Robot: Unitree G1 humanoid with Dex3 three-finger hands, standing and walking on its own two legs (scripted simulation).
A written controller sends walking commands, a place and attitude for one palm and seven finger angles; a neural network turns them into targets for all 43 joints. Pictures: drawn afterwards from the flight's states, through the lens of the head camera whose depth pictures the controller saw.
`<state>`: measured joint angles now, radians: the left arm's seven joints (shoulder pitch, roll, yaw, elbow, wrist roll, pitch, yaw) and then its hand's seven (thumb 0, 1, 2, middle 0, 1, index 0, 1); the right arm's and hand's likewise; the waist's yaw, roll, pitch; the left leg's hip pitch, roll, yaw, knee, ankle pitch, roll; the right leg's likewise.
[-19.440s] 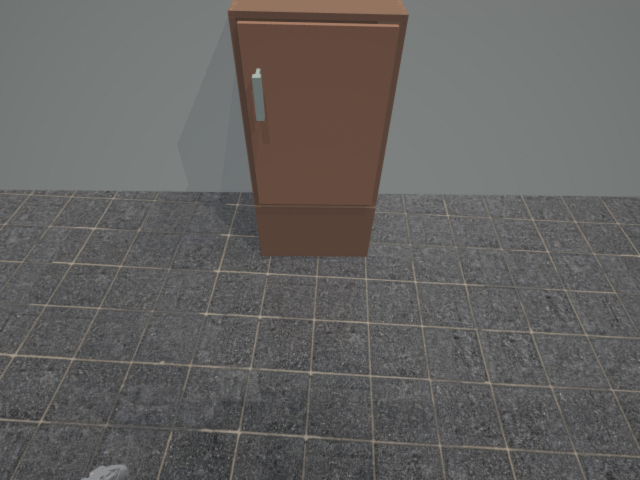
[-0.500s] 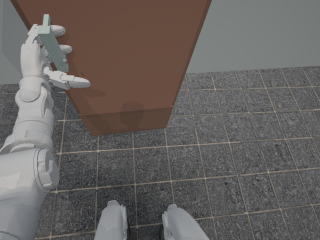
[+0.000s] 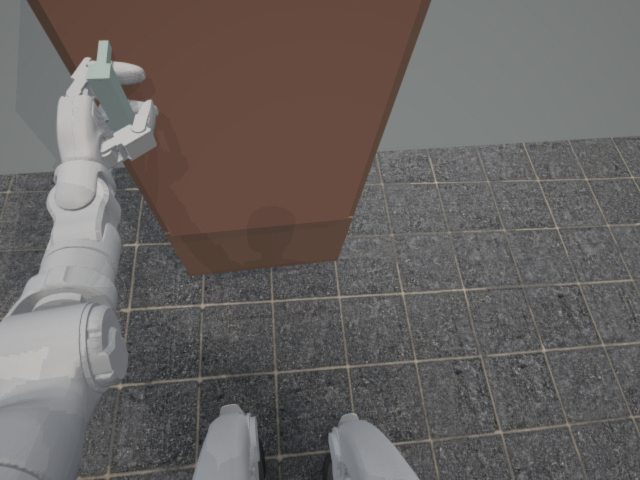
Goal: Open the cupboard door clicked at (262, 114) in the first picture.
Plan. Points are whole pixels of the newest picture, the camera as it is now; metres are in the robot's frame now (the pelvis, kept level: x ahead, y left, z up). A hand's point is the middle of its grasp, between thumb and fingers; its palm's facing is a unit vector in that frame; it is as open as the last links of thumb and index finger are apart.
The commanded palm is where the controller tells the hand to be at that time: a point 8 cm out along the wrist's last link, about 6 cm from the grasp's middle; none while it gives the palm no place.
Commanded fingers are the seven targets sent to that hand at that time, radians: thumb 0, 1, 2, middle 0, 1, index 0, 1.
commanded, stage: close the thumb around the handle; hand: left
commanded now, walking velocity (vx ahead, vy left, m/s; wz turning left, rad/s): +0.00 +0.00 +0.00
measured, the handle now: (121, 100) +0.57 +0.20 +0.07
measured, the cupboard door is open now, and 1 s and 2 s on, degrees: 1 32 41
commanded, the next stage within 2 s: pull the door open along its arc in 0.12 s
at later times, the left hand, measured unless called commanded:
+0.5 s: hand (145, 148) +0.50 +0.16 +0.07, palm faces +0.06 -1.00 -0.01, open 5.6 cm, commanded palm +0.44 +0.20 +0.06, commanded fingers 0.00 0.90 0.90 -0.40 -1.35 -0.40 -1.35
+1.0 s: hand (225, 257) +0.35 +0.07 +0.07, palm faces +0.44 -0.90 +0.02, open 5.8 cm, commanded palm +0.29 +0.09 +0.06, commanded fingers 0.00 0.90 0.90 -0.40 -1.35 -0.40 -1.35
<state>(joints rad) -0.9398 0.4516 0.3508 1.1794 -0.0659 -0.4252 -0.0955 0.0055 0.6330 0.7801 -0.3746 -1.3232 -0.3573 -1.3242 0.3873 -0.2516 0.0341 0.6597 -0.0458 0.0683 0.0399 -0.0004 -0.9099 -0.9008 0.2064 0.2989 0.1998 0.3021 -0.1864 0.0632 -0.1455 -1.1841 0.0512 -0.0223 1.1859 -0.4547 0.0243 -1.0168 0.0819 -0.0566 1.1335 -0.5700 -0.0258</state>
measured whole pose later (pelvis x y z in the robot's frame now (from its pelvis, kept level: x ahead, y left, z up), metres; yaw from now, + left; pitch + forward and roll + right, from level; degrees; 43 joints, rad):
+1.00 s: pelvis +0.01 -0.02 +0.02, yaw +3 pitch +17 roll -1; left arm -0.15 -0.13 -0.10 0.41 0.10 -0.34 0.61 0.01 0.71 0.75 -0.34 -1.35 -0.38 -1.35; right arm 0.19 -0.17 0.00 0.59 -0.09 0.05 0.07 0.00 -0.91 -0.90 0.20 0.30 0.20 0.30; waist -0.02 0.03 -0.19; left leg -0.92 0.02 -0.02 1.08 -0.44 0.00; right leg -0.77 0.05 -0.05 1.07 -0.59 -0.05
